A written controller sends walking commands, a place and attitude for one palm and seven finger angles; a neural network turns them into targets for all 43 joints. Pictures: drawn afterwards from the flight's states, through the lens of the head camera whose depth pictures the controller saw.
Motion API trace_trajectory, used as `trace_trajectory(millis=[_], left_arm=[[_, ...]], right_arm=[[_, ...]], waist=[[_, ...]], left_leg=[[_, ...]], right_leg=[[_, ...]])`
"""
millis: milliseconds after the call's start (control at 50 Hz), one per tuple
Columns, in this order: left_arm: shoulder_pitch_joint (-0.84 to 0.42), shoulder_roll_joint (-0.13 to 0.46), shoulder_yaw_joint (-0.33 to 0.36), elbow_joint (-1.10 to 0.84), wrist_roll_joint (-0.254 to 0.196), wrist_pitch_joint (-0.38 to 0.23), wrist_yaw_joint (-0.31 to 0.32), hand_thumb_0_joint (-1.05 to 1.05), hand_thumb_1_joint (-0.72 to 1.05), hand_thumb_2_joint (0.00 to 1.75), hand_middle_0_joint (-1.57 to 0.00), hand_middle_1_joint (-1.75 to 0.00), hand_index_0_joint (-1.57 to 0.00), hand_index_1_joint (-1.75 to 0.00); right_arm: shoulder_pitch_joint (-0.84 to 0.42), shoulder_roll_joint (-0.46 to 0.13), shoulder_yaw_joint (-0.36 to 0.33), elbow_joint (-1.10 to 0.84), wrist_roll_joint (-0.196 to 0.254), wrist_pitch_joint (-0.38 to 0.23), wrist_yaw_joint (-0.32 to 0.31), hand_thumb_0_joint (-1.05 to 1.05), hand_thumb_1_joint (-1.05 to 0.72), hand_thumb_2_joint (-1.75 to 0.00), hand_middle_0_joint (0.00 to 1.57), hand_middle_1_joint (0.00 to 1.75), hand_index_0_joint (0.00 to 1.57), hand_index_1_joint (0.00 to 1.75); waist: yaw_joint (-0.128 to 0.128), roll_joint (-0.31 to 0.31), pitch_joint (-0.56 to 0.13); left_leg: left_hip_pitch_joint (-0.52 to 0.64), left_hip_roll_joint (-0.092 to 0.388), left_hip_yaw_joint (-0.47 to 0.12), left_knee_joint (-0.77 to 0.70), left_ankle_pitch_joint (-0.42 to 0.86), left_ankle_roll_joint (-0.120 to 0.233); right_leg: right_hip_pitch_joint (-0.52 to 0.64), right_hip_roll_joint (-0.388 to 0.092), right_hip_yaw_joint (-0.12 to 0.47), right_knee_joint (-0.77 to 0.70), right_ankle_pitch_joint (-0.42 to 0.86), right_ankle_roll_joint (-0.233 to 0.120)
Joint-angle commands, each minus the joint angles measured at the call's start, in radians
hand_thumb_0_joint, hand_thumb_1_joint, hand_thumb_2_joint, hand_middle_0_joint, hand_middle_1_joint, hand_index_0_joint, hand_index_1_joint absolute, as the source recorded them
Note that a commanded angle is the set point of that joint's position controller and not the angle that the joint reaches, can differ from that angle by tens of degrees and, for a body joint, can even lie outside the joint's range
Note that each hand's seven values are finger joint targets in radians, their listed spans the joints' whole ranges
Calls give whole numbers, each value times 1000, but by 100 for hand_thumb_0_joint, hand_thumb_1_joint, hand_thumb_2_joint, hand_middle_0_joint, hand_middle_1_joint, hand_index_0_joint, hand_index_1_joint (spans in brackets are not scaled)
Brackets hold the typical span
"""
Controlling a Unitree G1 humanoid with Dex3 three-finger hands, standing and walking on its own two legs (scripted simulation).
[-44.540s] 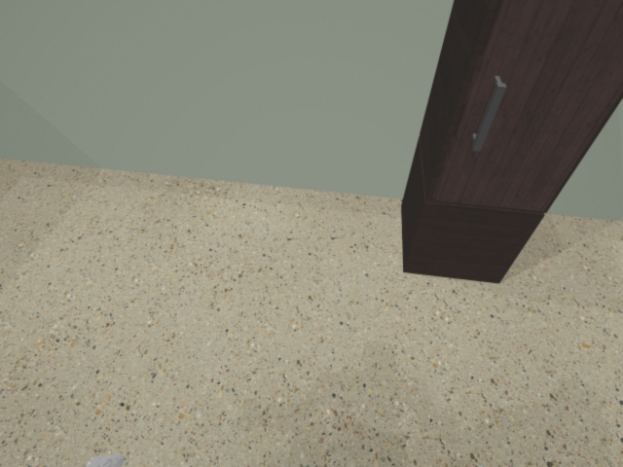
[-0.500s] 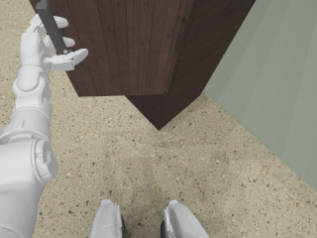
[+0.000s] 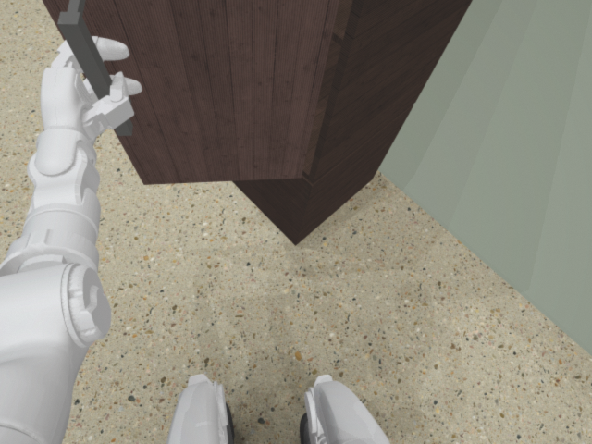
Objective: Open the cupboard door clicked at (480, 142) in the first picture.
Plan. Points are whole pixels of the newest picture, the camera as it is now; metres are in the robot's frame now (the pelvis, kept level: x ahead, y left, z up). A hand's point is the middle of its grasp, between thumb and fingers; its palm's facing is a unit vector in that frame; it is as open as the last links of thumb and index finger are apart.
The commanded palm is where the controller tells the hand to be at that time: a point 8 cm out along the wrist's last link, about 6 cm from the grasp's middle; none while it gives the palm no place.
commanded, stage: pull the door open along its arc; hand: left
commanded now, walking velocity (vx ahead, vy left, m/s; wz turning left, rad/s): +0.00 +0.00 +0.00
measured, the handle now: (104, 72) +0.59 +0.18 +0.08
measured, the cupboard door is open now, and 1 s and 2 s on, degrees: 53 100 98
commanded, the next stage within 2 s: open thumb and fingers to let go in 0.96 s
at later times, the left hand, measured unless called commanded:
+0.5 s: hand (163, 189) +0.41 +0.11 +0.08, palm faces +0.20 -0.98 +0.05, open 5.8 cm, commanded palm +0.35 +0.18 +0.08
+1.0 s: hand (249, 248) +0.33 +0.02 +0.08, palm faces +0.33 -0.94 -0.02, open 6.0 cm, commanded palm +0.28 +0.06 +0.08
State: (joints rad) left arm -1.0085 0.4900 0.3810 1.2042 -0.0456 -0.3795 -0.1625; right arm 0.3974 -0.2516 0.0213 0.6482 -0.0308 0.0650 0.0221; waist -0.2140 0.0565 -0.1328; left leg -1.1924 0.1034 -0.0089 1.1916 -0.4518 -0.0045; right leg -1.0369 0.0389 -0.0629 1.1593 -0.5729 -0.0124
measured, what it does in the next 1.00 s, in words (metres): shifts its weight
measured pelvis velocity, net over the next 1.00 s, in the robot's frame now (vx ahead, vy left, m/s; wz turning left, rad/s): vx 0.03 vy -0.05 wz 0.08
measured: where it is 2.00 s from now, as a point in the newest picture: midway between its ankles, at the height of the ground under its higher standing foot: outside the picture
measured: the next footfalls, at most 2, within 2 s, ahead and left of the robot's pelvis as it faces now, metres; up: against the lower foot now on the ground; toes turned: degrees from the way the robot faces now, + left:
none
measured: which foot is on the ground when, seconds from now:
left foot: down 0.00-1.00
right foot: down 0.00-1.00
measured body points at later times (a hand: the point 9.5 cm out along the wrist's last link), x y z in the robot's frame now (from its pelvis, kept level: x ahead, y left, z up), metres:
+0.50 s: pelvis +0.02 -0.01 +0.03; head +0.10 -0.01 +0.47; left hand +0.40 +0.16 +0.08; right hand +0.12 -0.25 -0.09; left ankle +0.05 +0.12 -0.64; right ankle -0.02 -0.12 -0.64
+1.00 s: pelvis +0.03 -0.05 +0.03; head +0.07 -0.07 +0.48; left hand +0.31 +0.07 +0.09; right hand +0.19 -0.26 -0.09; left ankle +0.05 +0.12 -0.63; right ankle -0.02 -0.12 -0.64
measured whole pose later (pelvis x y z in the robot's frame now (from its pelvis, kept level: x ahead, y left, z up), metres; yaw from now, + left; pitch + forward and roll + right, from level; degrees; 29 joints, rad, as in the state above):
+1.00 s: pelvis +0.03 -0.05 +0.03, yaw +5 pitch +14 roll +2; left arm 0.01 -0.11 -0.20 0.29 0.08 -0.33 0.52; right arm 0.23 -0.18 -0.02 0.58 -0.08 0.03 0.04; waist -0.03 0.03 -0.17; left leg -0.81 0.06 -0.01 0.99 -0.42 -0.06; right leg -0.69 0.00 -0.07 1.06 -0.61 -0.07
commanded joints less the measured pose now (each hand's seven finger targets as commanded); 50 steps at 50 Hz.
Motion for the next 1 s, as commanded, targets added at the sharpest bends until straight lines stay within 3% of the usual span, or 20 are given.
trace_trajectory(millis=[0, 80, 120, 180, 240, 260, 280, 300, 340, 400, 440, 500, 540, 600, 720, 860, 940, 980], left_arm=[[-367, 190, 7, -265, -19, -84, -3, 0, 90, 90, -40, -135, -40, -135], [-214, 140, -8, -297, -38, -81, -13, 0, 90, 90, -40, -135, -40, -135], [-127, 114, -16, -331, -55, -74, -17, 0, 90, 90, -40, -135, -40, -135], [22, 64, -37, -436, -75, -74, -16, 0, 90, 90, -40, -135, -40, -135], [219, -2, -67, -529, -98, -67, -8, 0, 90, 90, -40, -135, -40, -135], [261, -24, -83, -591, -106, -71, -4, 0, 90, 90, -40, -135, -40, -135], [335, -51, -12, -614, -150, -63, 67, 0, 90, 90, -40, -135, -40, -135], [386, -96, -40, -652, -151, -58, 120, 0, 90, 90, -40, -135, -40, -135], [486, -108, -7, -725, -138, -61, 233, 0, 90, 90, -40, -135, -40, -135], [597, -194, -62, -844, -67, -71, 396, 0, 90, 90, -40, -135, -40, -135], [607, -215, -91, -891, -13, -79, 484, 0, 90, 90, -40, -135, -40, -135], [642, -316, -180, -923, 41, -81, 572, 0, 90, 90, -40, -135, -40, -135], [651, -353, -215, -956, 59, -83, 613, 0, 90, 90, -40, -135, -40, -135], [689, -440, -286, -976, 71, -74, 667, 0, 90, 90, -40, -135, -40, -135], [793, -549, -438, -1055, 123, -66, 693, 0, 90, 90, -40, -135, -40, -135], [910, -639, -552, -1124, 150, -43, 697, 0, 90, 90, -40, -135, -40, -135], [936, -703, -609, -1129, 135, -17, 703, 0, 90, 90, -40, -135, -40, -135], [949, -741, -644, -1136, 135, -8, 702, 0, 90, 90, -40, -135, -40, -135]], right_arm=[[178, -180, -70, -39, 0, -6, -7, 0, -90, -90, 20, 30, 20, 30], [158, -173, -75, -64, 10, 3, 0, 0, -90, -90, 20, 30, 20, 30], [143, -171, -77, -83, 18, 9, 2, 0, -90, -90, 20, 30, 20, 30], [115, -163, -83, -111, 27, 13, 6, 0, -90, -90, 20, 30, 20, 30], [90, -156, -86, -143, 35, 14, 12, 0, -90, -90, 20, 30, 20, 30], [71, -152, -89, -153, 38, 14, 13, 0, -90, -90, 20, 30, 20, 30], [56, -134, -86, -164, 36, 10, 12, 0, -90, -90, 20, 30, 20, 30], [35, -128, -83, -174, 35, 4, 15, 0, -90, -90, 20, 30, 20, 30], [22, -115, -82, -185, 24, -7, 18, 0, -90, -90, 20, 30, 20, 30], [-17, -90, -79, -198, 1, -10, 31, 0, -90, -90, 20, 30, 20, 30], [-35, -86, -80, -197, -13, -6, 31, 0, -90, -90, 20, 30, 20, 30], [-81, -68, -78, -201, -26, -1, 30, 0, -90, -90, 20, 30, 20, 30], [-101, -64, -81, -205, -34, 0, 25, 0, -90, -90, 20, 30, 20, 30], [-145, -49, -79, -204, -37, -6, 21, 0, -90, -90, 20, 30, 20, 30], [-179, -30, -78, -209, -44, -22, 19, 0, -90, -90, 20, 30, 20, 30], [-219, -12, -70, -221, -45, -59, 11, 0, -90, -90, 20, 30, 20, 30], [-238, -6, -60, -220, -41, -89, 10, 0, -90, -90, 20, 30, 20, 30], [-243, -3, -59, -218, -38, -101, 15, 0, -90, -90, 20, 30, 20, 30]], waist=[[25, 132, -555], [55, 95, -538], [68, 34, -515], [101, 51, -524], [126, -7, -482], [133, 5, -479], [182, -23, -453], [180, -31, -420], [209, -92, -393], [228, -52, -382], [222, -75, -360], [219, -56, -345], [212, -103, -346], [215, -107, -338], [206, -141, -336], [202, -159, -286], [196, -189, -265], [190, -169, -262]], left_leg=[[587, -58, -37, -77, 418, 33], [587, -65, -26, -102, 425, 33], [558, -72, -15, -122, 392, 37], [599, -78, -3, -145, 433, 34], [596, -84, 9, -174, 444, 36], [605, -85, 17, -178, 453, 35], [583, -86, 26, -197, 442, 27], [571, -87, 32, -211, 424, 25], [534, -90, 39, -222, 418, 23], [551, -92, 48, -231, 436, 13], [543, -91, 44, -224, 420, 12], [557, -91, 45, -227, 392, 8], [562, -90, 40, -224, 385, 11], [566, -95, 42, -226, 361, 8], [576, -100, 36, -223, 365, 9], [558, -108, 30, -226, 304, 7], [545, -112, 18, -228, 269, 6], [551, -112, 17, -227, 266, 6]], right_leg=[[102, 34, 23, -163, 458, -5], [149, 34, 19, -174, 491, -3], [201, 35, 19, -189, 497, 1], [242, 30, 17, -196, 551, -1], [303, 30, 16, -213, 596, -1], [310, 25, 19, -215, 621, 3], [345, 27, 11, -226, 608, 6], [353, 26, 11, -234, 601, 10], [406, 24, 12, -235, 627, 12], [422, 11, 14, -222, 649, 10], [422, 6, 23, -222, 630, 8], [414, -5, 27, -227, 601, 4], [423, -6, 30, -235, 597, 5], [435, -17, 36, -248, 596, 7], [476, -40, 57, -258, 715, 20], [479, -65, 81, -291, 709, 30], [486, -75, 91, -315, 685, 35], [474, -79, 91, -315, 690, 37]])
